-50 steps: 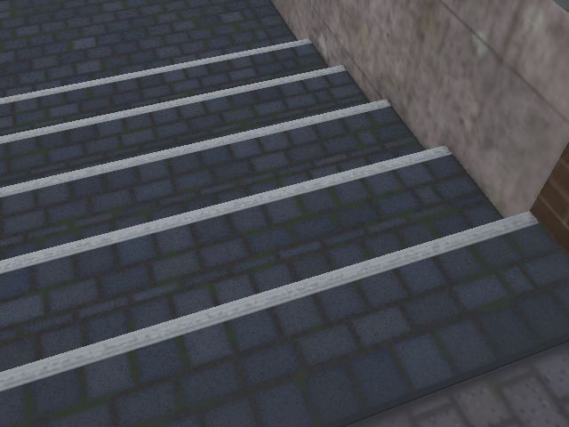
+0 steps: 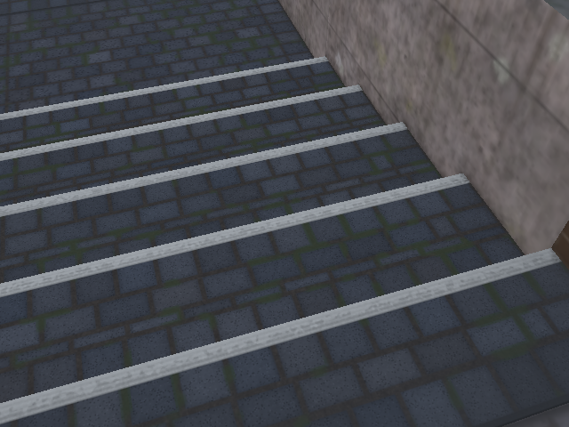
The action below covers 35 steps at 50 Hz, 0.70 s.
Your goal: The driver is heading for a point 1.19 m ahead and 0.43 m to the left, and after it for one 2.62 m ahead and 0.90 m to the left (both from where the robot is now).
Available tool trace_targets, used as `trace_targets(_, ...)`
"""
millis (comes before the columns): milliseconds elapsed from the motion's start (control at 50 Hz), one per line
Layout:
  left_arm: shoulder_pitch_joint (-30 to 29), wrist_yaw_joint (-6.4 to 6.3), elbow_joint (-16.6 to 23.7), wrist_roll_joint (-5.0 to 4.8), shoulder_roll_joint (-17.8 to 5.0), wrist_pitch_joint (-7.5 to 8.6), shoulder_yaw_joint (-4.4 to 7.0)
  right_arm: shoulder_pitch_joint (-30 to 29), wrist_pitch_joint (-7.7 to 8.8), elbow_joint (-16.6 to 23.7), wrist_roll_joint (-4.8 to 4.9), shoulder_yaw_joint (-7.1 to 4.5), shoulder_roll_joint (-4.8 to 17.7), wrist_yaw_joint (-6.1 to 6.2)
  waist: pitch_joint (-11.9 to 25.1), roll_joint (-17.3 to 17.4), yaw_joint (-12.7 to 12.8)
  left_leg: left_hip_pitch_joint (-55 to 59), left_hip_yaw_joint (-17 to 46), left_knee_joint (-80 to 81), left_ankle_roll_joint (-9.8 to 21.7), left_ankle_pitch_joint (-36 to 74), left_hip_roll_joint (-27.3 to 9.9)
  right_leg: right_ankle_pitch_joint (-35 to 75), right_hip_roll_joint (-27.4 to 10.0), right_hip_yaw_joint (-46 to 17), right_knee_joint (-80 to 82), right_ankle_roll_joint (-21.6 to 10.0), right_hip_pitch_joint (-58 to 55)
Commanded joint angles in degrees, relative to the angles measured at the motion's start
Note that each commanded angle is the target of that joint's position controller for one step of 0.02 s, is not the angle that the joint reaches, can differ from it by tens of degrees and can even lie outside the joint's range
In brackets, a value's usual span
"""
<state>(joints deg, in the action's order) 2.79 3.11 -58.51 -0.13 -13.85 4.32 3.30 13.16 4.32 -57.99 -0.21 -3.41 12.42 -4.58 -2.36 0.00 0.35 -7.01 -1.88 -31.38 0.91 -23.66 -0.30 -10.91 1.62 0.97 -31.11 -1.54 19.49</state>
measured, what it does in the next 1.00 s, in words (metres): walks ahead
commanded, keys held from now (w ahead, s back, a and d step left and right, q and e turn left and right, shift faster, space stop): no key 0.26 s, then w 0.60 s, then w+q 0.14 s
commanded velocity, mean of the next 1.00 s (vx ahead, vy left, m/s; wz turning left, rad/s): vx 0.26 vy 0.00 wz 0.02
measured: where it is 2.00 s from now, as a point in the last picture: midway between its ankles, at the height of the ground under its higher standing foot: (241, 318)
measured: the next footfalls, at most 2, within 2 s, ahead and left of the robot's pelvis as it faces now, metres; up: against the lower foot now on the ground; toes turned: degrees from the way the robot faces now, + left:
left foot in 1.02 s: +0.48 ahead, +0.11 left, +0.00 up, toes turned +5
right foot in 1.48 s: +0.71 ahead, -0.04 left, +0.00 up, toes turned +17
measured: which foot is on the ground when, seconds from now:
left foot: down 0.00-0.54, up 0.56-1.00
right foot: down 0.00-1.00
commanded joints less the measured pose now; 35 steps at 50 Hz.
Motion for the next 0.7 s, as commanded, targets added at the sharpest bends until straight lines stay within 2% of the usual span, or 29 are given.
trace_targets(20, -3.0, -0.2, 2.53, -0.02, -6.14, 0.71, 1.04, 1.83, 0.49, 1.66, 0.01, -1.24, 6.22, 0.03, 2.74, 0.9, 0.0, -9.09, 2.9, 7.6, 2.05, 9.86, -2.71, 9.03, -2.58, -3.11, 3.18, -1.73, -10.07)
trace_targets(260, -2.49, -0.24, 0.73, 0.09, -5.82, 0.63, 0.8, 3.37, 0.37, 0.69, -0.1, -1.36, 5.76, -0.03, 2.44, 0.83, 0.13, -8.76, 2.93, 7.94, 2.21, 10.97, -2.57, 9.53, -2.64, -2.86, 3.37, -1.57, -10.27)
trace_targets(280, -1.12, -0.35, 0.15, 0.28, -6.0, 0.43, 0.93, 5.05, 0.19, 0.05, -0.35, -1.49, 5.93, 0.09, 2.04, 1.4, -0.02, -8.94, 3.92, 9.97, 3.01, 4.5, -3.19, 2.66, -2.29, -2.64, 3.87, -1.56, -10.22)
trace_targets(300, -0.56, -0.83, 0.2, 1.09, -7.56, 0.26, 1.76, 7.19, -0.05, -0.59, -1.54, -2.31, 7.87, 0.57, -0.54, 3.31, -0.88, -9.33, 6.39, 12.87, 5.87, -6.45, -4.84, -9.76, -0.93, -1.78, 2.91, -1.95, -7.39)
trace_targets(320, -1.49, -1.51, 0.74, 2.05, -8.33, 0.18, 2.44, 9.27, 0.03, -1.0, -3.05, -2.97, 9.19, 1.31, -3.93, 5.34, -2.31, -7.57, 11.77, 16.19, 9.96, -14.84, -8.63, -17.29, 0.13, -1.36, 1.29, -2.32, -1.13)
trace_targets(340, -4.07, -2.15, 1.58, 2.76, -6.77, 0.24, 2.35, 11.96, 0.59, -1.56, -3.81, -3.02, 8.57, 2.41, -6.4, 6.49, -4.3, -2.31, 17.85, 19.27, 13.62, -17.95, -13.42, -16.94, 0.49, -0.9, -1.4, -2.55, 6.45)
trace_targets(360, -6.62, -2.76, 2.89, 3.44, -3.36, 0.46, 1.58, 12.58, 0.96, -2.17, -3.58, -2.68, 7.53, 3.55, -9.07, 8.07, -4.99, 3.98, 21.8, 21.91, 15.81, -16.73, -18.57, -12.81, -1.23, -0.15, -2.17, -2.76, 13.62)
trace_targets(380, -7.71, -3.19, 3.84, 3.63, -1.0, 0.57, 0.95, 11.89, 1.01, -2.05, -2.98, -2.08, 5.81, 4.37, -9.18, 8.03, -5.18, 8.17, 23.55, 23.54, 16.32, -12.87, -21.34, -10.71, -3.02, -0.93, -2.78, -3.15, 16.02)
trace_targets(400, -7.91, -3.37, 4.5, 3.55, -0.5, 0.62, 0.88, 11.32, 1.01, -1.87, -2.39, -1.66, 4.83, 4.92, -8.0, 7.2, -5.05, 10.16, 22.9, 24.2, 15.84, -8.58, -21.42, -10.54, -3.31, -0.85, -3.73, -3.5, 14.78)
trace_targets(420, -7.29, -3.26, 4.86, 3.47, -0.79, 0.71, 1.05, 9.75, 0.98, -1.42, -2.14, -1.57, 5.04, 5.24, -7.49, 6.55, -4.18, 9.87, 20.05, 24.36, 14.76, -4.54, -19.84, -10.47, -2.87, 0.4, -3.6, -4.0, 11.58)
trace_targets(460, -4.18, -2.28, 4.15, 3.09, -1.44, 1.21, 1.43, 5.88, 0.3, -0.24, -1.78, -1.79, 7.02, 4.98, -6.95, 5.83, -1.54, 3.11, 11.74, 22.84, 12.22, 0.37, -14.33, -5.48, -0.33, 4.87, 2.43, -5.0, -2.22)
trace_targets(480, -2.05, -1.61, 3.48, 2.83, -1.43, 1.68, 1.56, 6.55, -0.05, -0.57, -2.5, -1.91, 8.14, 4.55, -6.24, 6.54, -0.77, -1.14, 9.61, 21.18, 11.94, 5.26, -12.53, -1.06, 1.23, 6.09, 2.35, -5.1, -9.47)
trace_targets(500, 2.39, -1.19, 2.61, 2.5, -2.02, 2.12, 1.9, 6.91, -0.1, -0.91, -3.47, -1.92, 8.79, 4.14, -4.85, 6.28, 1.32, -3.78, 7.73, 16.83, 11.56, 11.59, -11.19, 0.59, 1.87, 5.87, 2.49, -5.47, -15.35)
trace_targets(520, 8.93, -1.23, 1.2, 2.61, -3.45, 2.56, 2.4, 8.58, 0.19, -1.73, -4.48, -1.64, 7.76, 3.62, -2.35, 3.59, 3.69, -7.29, 4.68, 8.46, 10.02, 16.55, -8.49, 1.54, 0.57, 3.46, 2.5, -6.76, -22.08)
trace_targets(540, 20.46, -1.92, -1.16, 3.17, -5.35, 2.53, 2.51, 9.26, 0.87, -1.06, -5.66, -0.64, 3.77, 2.49, 4.46, -5.3, 7.05, -19.0, -0.14, -8.45, 5.25, 13.88, -0.86, 1.6, -7.14, -12.04, 4.48, -13.55, -36.47)
trace_targets(560, 37.91, -1.95, -5.04, 4.88, -6.81, 2.43, 2.26, 8.95, 1.57, -0.54, -5.86, 0.0, 1.22, 1.68, 9.59, -12.82, 12.61, -31.65, 2.73, -29.38, 2.71, -10.56, 4.31, 0.97, -20.28, -35.1, 15.39, -21.9, -49.03)
trace_targets(580, 37.21, -1.86, -5.27, 6.06, -7.79, 3.52, 2.05, 0.19, 3.07, 2.33, -3.83, -0.77, 2.53, 1.57, -1.99, -7.34, 13.28, -44.25, 11.6, -40.04, 5.31, -9.71, 3.0, -5.0, -22.77, -37.28, 19.88, -19.79, -43.74)
trace_targets(600, 28.5, -1.97, -3.6, 5.09, -6.11, 3.75, 1.55, -1.59, 3.92, 2.32, -3.16, -1.04, 3.52, 1.96, -5.1, -3.04, 9.24, -43.42, 11.19, -42.02, 7.4, -2.68, -0.92, -9.64, -22.29, -30.24, 21.09, -17.09, -35.1)
trace_targets(620, 22.51, -1.99, -1.77, 4.46, -2.02, 3.37, 0.2, -0.29, 3.87, 1.67, -4.06, -1.35, 3.43, 2.59, -4.74, -1.57, 5.89, -38.58, 8.88, -40.98, 8.75, 1.09, -3.15, -10.26, -19.94, -24.99, 22.22, -16.2, -28.66)
trace_targets(640, 20.36, -2.1, -1.49, 4.01, 0.43, 2.94, -0.77, 1.5, 3.21, 1.37, -4.66, -1.07, 1.21, 2.99, -5.44, -1.13, 3.44, -35.06, 8.25, -38.93, 9.13, 3.8, -4.83, -7.86, -18.33, -20.19, 23.58, -15.28, -23.92)
trace_targets(660, 19.11, -2.4, -1.02, 4.21, 2.55, 2.39, -1.6, 3.12, 2.2, 1.23, -5.01, -0.6, -1.13, 3.14, -6.47, -1.21, 1.18, -31.65, 8.29, -36.57, 8.67, 5.88, -6.37, -4.13, -17.47, -17.05, 25.35, -14.2, -19.08)
trace_targets(680, 18.96, -2.72, -0.61, 4.2, 4.07, 2.2, -2.27, 3.26, 1.37, 1.3, -5.1, -0.65, -1.59, 3.01, -6.75, -1.03, 0.02, -29.77, 7.38, -34.42, 7.9, 8.22, -6.66, -0.61, -16.24, -14.36, 27.05, -13.51, -16.35)
trace_targets(700, 19.6, -2.85, -0.45, 4.05, 3.83, 2.4, -2.41, 1.93, 0.81, 1.84, -4.88, -0.67, -1.37, 2.61, -6.68, -1.73, -0.28, -29.54, 5.99, -31.08, 7.0, 10.53, -6.77, 2.11, -15.03, -11.49, 28.1, -13.31, -15.36)
Keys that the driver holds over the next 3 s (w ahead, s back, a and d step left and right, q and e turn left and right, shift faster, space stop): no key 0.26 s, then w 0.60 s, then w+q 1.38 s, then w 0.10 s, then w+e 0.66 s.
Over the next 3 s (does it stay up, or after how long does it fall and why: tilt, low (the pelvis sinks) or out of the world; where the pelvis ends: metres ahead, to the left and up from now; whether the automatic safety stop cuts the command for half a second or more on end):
stays up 1.31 0.56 -0.24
